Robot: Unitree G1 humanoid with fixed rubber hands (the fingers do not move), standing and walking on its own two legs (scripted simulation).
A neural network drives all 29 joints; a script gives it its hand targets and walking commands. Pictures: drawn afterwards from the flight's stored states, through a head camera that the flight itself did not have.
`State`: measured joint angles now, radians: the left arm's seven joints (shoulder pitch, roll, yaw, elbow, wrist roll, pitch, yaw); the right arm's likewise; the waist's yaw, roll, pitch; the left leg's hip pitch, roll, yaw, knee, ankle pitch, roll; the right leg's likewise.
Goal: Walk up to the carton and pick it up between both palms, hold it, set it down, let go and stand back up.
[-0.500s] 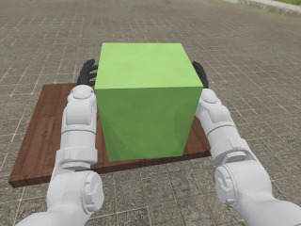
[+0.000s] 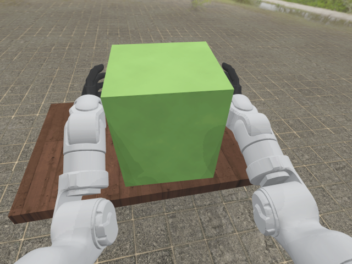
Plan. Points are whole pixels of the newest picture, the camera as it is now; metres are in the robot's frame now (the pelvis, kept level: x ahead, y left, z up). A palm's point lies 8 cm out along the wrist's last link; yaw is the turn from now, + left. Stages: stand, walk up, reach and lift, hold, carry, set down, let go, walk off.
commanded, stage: reach and lift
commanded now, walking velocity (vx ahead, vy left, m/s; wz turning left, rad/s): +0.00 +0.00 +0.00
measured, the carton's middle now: (165, 114) +0.38 -0.01 +0.19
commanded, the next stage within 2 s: hold in 0.70 s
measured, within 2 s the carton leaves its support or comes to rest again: neither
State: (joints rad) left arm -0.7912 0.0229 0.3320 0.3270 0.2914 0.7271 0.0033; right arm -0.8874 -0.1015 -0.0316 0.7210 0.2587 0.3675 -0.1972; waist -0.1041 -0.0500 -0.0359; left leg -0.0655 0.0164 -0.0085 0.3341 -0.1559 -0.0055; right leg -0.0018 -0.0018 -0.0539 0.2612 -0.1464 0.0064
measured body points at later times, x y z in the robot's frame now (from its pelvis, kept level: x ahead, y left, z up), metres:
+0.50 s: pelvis +0.00 +0.00 +0.00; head -0.06 +0.04 +0.44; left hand +0.40 +0.15 +0.24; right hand +0.39 -0.15 +0.26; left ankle +0.03 +0.12 -0.75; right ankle +0.01 -0.12 -0.75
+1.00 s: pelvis +0.00 +0.00 +0.00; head -0.08 +0.02 +0.44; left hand +0.40 +0.15 +0.27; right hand +0.39 -0.15 +0.29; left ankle +0.03 +0.12 -0.75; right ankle +0.01 -0.12 -0.75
